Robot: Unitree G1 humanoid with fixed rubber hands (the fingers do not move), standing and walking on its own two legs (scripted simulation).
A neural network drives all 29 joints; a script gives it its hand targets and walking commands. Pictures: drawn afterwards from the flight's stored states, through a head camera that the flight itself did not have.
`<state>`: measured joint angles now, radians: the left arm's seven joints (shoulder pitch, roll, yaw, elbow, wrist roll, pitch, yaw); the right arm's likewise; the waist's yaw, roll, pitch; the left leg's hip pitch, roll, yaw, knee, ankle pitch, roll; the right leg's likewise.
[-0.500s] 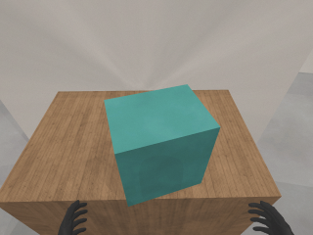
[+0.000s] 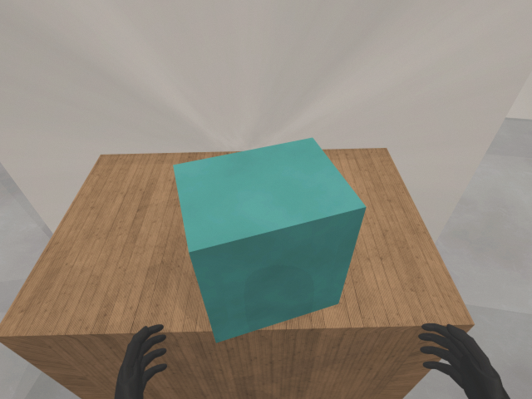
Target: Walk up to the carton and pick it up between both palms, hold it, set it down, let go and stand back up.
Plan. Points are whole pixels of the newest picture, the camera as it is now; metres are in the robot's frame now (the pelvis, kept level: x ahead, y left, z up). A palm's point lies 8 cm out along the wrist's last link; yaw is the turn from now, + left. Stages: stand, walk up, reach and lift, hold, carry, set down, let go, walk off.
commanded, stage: reach and lift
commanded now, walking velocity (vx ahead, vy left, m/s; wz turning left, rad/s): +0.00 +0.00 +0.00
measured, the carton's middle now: (263, 241) +0.36 +0.03 +0.06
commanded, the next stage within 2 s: none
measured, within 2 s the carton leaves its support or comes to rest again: neither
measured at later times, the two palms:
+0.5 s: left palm (137, 356) +0.18 +0.19 +0.05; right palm (471, 342) +0.21 -0.24 +0.05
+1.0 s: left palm (121, 292) +0.23 +0.21 +0.12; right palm (461, 280) +0.27 -0.24 +0.10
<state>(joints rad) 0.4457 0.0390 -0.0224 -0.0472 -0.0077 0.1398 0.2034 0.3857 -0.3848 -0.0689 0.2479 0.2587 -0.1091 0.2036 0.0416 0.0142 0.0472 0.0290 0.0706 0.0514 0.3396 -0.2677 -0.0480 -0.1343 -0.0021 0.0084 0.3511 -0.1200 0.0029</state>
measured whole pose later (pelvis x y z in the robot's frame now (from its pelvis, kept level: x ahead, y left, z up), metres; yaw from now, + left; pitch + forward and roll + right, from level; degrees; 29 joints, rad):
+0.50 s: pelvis -0.01 -0.01 +0.00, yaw +0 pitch -5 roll +0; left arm 0.33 0.08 -0.03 -0.21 -0.10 0.24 0.23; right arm 0.28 -0.38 -0.03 0.08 0.34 -0.01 0.12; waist 0.05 -0.01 0.04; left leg 0.00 0.07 0.04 0.33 -0.24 -0.06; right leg -0.17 0.00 0.00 0.35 -0.10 -0.01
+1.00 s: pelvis +0.00 -0.01 +0.00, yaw +0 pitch -5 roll +0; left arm 0.09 0.10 0.11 -0.43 -0.12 0.66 0.19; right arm 0.04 -0.48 -0.02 -0.03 0.44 0.25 0.05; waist 0.02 0.01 0.06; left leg 0.01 0.08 0.04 0.33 -0.25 -0.06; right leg -0.14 0.01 0.00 0.32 -0.09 -0.01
